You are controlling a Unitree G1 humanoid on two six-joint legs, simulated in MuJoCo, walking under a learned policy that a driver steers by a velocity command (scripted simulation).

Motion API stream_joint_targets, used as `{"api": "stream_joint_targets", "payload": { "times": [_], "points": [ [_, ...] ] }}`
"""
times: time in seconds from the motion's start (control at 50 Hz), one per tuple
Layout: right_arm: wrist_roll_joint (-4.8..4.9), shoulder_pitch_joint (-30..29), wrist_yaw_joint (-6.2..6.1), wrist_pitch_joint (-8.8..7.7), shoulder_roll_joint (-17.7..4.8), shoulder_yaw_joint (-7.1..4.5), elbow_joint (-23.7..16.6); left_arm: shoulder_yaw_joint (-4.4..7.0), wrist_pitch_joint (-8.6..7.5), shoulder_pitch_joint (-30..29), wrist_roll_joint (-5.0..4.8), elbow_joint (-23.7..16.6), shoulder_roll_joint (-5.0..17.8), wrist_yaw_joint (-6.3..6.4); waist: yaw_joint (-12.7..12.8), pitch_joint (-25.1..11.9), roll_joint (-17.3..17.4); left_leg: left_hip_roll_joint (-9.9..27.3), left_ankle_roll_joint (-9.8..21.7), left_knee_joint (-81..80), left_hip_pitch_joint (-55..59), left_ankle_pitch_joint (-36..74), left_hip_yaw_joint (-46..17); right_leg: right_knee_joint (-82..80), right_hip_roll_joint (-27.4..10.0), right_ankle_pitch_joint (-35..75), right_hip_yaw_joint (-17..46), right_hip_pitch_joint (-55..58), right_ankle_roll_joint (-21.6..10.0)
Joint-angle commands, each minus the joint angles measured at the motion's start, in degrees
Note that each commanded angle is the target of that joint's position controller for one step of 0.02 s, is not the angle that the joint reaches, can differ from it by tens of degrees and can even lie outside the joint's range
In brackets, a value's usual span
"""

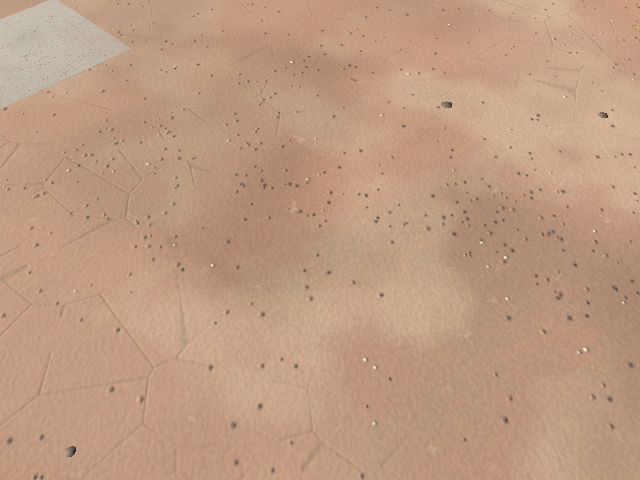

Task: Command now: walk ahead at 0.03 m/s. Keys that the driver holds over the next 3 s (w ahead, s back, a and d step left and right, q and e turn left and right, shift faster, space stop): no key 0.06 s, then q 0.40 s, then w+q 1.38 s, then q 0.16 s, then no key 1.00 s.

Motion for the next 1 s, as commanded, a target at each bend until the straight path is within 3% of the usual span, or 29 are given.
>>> {"api": "stream_joint_targets", "payload": {
  "times": [0.02, 0.08, 0.12, 0.16, 0.24, 0.28, 0.3, 0.34, 0.36, 0.38, 0.4, 0.42, 0.44, 0.46, 0.5, 0.54, 0.64, 0.7, 0.72, 0.74, 0.76, 0.78, 0.8, 0.82, 0.86, 0.9, 1.0],
  "points": [
    [0.15, -0.9, -0.54, -0.58, -6.3, -1.48, -1.8, 0.93, -2.08, -0.6, -0.17, -1.1, 5.8, -0.10, -0.7, -0.6, -5.0, 2.8, 1.4, -2.9, 6.9, -1.1, -3.1, -9.1, -1.9, 1.6, 2.1, -5.3, -2.1],
    [0.57, -1.2, -0.41, -0.42, -6.7, -1.66, -1.0, 1.06, -2.36, 0.8, -0.56, 0.1, 6.7, 0.01, 0.0, -1.5, -3.2, 2.7, 1.8, -1.4, 6.7, 5.6, -3.1, -7.4, -1.2, 6.9, 1.0, -2.2, -2.1],
    [1.26, -3.4, -0.45, -0.05, -8.3, -2.26, -2.1, 1.82, -1.92, 1.3, -0.75, -0.1, 8.6, 0.84, 0.9, -1.4, -2.6, 2.1, 2.4, 0.8, 3.4, 9.0, -3.3, -5.4, -1.2, 9.1, 0.2, 0.0, -2.6],
    [1.60, -4.1, -0.51, 0.46, -8.4, -2.67, -2.9, 2.41, -1.30, 3.1, -0.84, 0.0, 9.1, 1.73, 1.7, -1.6, -2.8, 1.3, 2.8, 3.5, 0.3, 10.7, -3.5, -4.2, -2.3, 11.5, 0.4, 1.4, -3.8],
    [1.27, -3.4, -0.25, 1.50, -7.3, -3.22, -4.3, 3.63, -0.60, 3.3, -0.75, -1.2, 10.6, 3.12, 1.8, -1.7, -6.8, -0.2, 1.5, 11.4, -6.5, 4.7, -2.0, -4.8, -10.7, 19.8, 5.5, 4.0, -8.7],
    [1.01, -1.9, 0.28, 1.92, -6.6, -3.40, -4.8, 3.82, -0.75, -0.8, -1.09, -3.1, 10.5, 3.56, 0.5, -1.7, -10.2, 0.4, 1.6, 16.3, -7.5, -9.4, -0.9, -4.9, -16.1, 23.5, 8.3, 3.0, -11.3],
    [1.15, -1.5, 0.63, 2.03, -6.6, -3.48, -5.1, 3.91, -0.86, -3.2, -1.39, -4.1, 10.5, 3.62, -0.2, -1.0, -10.2, 1.1, 2.1, 15.9, -7.2, -13.1, -0.4, -4.3, -17.2, 24.2, 8.1, 1.9, -11.5],
    [1.39, 0.2, 1.14, 1.98, -7.8, -4.18, -5.1, 4.33, -0.95, -4.5, -1.75, -4.8, 11.0, 3.46, -1.5, -1.3, -6.2, 1.0, 3.9, 7.7, 0.6, -5.4, -1.1, 0.9, -13.6, 20.0, 3.0, -2.5, -7.8],
    [1.13, 0.2, 0.76, 1.89, -13.2, -5.82, -5.7, 4.33, -1.02, -2.1, -1.05, -5.3, 9.7, 3.18, 0.1, -1.7, 5.8, 6.5, 7.6, -0.3, 5.2, 8.2, -13.4, 11.4, -6.0, 12.3, -5.0, -8.2, -2.6],
    [0.51, 5.6, 0.83, 1.41, -16.4, -6.47, -5.2, 3.55, -0.99, -6.3, -0.19, -7.6, 7.6, 3.08, -3.4, -4.2, 16.3, 15.6, 16.6, -8.0, 13.5, 18.4, -32.8, 26.4, 4.9, -12.6, -6.5, -19.1, 2.0],
    [-0.17, 8.2, 1.04, 0.08, -14.6, -5.30, -4.9, 3.24, -1.15, -6.8, -0.40, -8.3, 6.4, 2.55, -3.8, -9.0, 13.0, 19.0, 19.5, -8.5, 18.3, 20.6, -37.1, 37.8, 4.3, -23.4, 2.6, -22.6, 1.7],
    [0.28, 5.4, 0.95, -1.04, -13.8, -5.07, -5.9, 3.27, -1.21, -5.2, -1.26, -7.9, 6.8, 2.01, -2.1, -8.9, 7.9, 18.3, 18.5, -7.4, 17.3, 21.0, -33.2, 41.7, 3.0, -21.3, 4.6, -23.1, 1.0],
    [1.11, 2.1, 0.66, -1.57, -13.6, -5.19, -7.2, 3.43, -1.25, -5.0, -1.51, -7.3, 7.2, 2.02, -0.9, -7.6, 3.0, 16.2, 16.2, -7.0, 15.4, 18.8, -29.2, 41.1, 1.9, -17.2, 4.7, -23.6, 0.7],
    [1.73, 0.0, 0.23, -1.47, -12.9, -5.02, -7.9, 3.79, -1.30, -5.4, -1.12, -7.2, 8.3, 2.30, -0.4, -6.5, 0.7, 15.0, 14.3, -7.6, 13.4, 16.1, -26.8, 37.7, 0.8, -13.4, 4.9, -23.2, 0.7],
    [2.02, 0.1, -0.47, -0.70, -11.8, -4.83, -7.8, 3.94, -1.84, -5.8, -0.88, -7.7, 8.1, 1.98, 0.0, -7.4, 2.8, 10.7, 12.4, -11.1, 10.9, -5.0, -25.1, 28.6, 0.8, -7.8, 3.8, -18.9, 0.5],
    [1.95, 1.2, -1.11, -0.45, -11.9, -4.95, -7.9, 3.66, -2.67, -7.8, -1.40, -8.6, 7.2, 1.23, -0.9, -5.6, 6.6, 9.5, 12.5, -14.9, 10.2, -17.8, -26.7, 19.8, 2.1, -6.4, 2.9, -17.2, 0.7],
    [2.08, 0.5, -1.52, -0.36, -13.4, -5.70, -9.3, 3.38, -4.86, -8.3, -1.85, -9.2, 7.2, -0.64, -0.1, -3.6, 8.0, 8.3, 12.1, -16.4, 3.1, -22.1, -28.3, 4.9, 4.1, -3.6, 1.8, -6.5, 0.2],
    [2.47, -1.6, -1.39, 0.33, -12.0, -5.31, -10.9, 3.75, -5.74, -3.0, -2.35, -7.5, 7.4, -0.98, 3.5, -2.5, 6.7, 5.0, 9.1, -13.5, -4.9, -25.0, -27.9, -7.3, 3.9, 4.6, 0.1, 5.5, -1.6],
    [2.49, -2.3, -1.30, 0.28, -10.5, -4.88, -11.7, 4.31, -5.79, 1.0, -2.25, -6.3, 8.8, -0.66, 5.4, -2.7, 4.8, 2.6, 6.4, -8.9, -11.3, -26.0, -25.8, -9.9, 1.2, 4.3, 1.1, 13.2, -2.8],
    [2.63, -1.8, -1.09, 0.08, -6.3, -3.82, -12.3, 4.97, -5.74, 6.9, -1.73, -5.2, 11.7, -0.07, 6.5, -5.2, -3.5, -1.8, 2.9, 6.8, -19.4, -26.8, -18.6, -13.4, -9.4, -4.9, 11.5, 21.4, -5.6],
    [3.12, -1.5, -0.80, -0.72, -4.6, -3.49, -14.0, 5.32, -5.79, 6.8, -0.01, -5.8, 15.4, -0.24, 4.8, -3.6, -13.4, -6.7, 2.2, 20.0, -28.9, -23.6, -11.3, -20.2, -19.3, -19.9, 30.1, 20.5, -10.9],
    [2.84, -2.2, -0.36, -1.58, -8.7, -4.21, -15.3, 5.35, -6.28, 1.8, 0.90, -7.3, 14.8, -0.40, 2.3, 1.6, -14.2, -0.6, 2.2, 27.7, -33.2, -20.1, -10.9, -22.0, -22.8, -26.1, 34.2, 14.7, -13.8],
    [2.46, -0.4, 0.08, -1.81, -11.1, -4.82, -14.1, 4.49, -6.49, -1.9, -0.26, -9.0, 11.0, -0.03, 1.3, 3.4, -11.9, 1.2, 1.4, 31.0, -34.0, -15.4, -10.5, -22.6, -19.9, -23.8, 29.0, 13.8, -12.6],
    [1.99, 1.4, 0.35, -1.75, -11.3, -5.19, -12.7, 3.93, -6.42, -3.1, -0.98, -9.6, 9.1, 0.18, 0.8, 3.2, -10.1, 2.0, 0.4, 32.7, -33.1, -11.9, -9.5, -22.5, -17.0, -17.9, 23.1, 14.1, -10.5],
    [1.63, 0.7, 1.01, -1.90, -9.5, -5.02, -12.6, 3.55, -6.44, -1.8, -0.71, -9.4, 8.9, 0.37, 1.6, 3.1, -8.1, 3.3, -1.0, 36.1, -31.9, -5.7, -7.9, -22.9, -14.6, -6.6, 14.3, 12.5, -8.9],
    [1.97, -0.8, 1.48, -1.97, -7.5, -4.49, -13.6, 3.42, -6.77, 0.9, -0.17, -8.9, 8.9, 0.19, 2.7, 2.9, -6.8, 4.0, -1.9, 36.4, -31.1, -1.0, -6.3, -23.4, -13.1, 0.8, 7.5, 11.3, -9.1],
    [2.02, -6.8, 2.80, -1.96, -5.5, -3.30, -17.4, 3.70, -6.47, 4.0, -0.53, -8.6, 10.7, -0.29, 5.0, 4.5, -7.0, 5.6, -2.9, 22.1, -26.5, 6.5, -2.6, -23.8, -12.3, 9.1, -2.8, 9.7, -9.6]
  ]
}}
Next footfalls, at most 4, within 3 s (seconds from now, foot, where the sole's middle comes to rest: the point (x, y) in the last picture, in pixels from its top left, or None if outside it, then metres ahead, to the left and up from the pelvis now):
0.74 right None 0.15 -0.11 -0.77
1.18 left None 0.26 0.29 -0.77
1.68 right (168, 431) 0.62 0.38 -0.77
2.14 left None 0.50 0.69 -0.77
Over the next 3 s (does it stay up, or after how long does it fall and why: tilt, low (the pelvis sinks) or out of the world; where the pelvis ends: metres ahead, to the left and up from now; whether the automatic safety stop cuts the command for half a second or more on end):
stays up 0.60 0.59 0.00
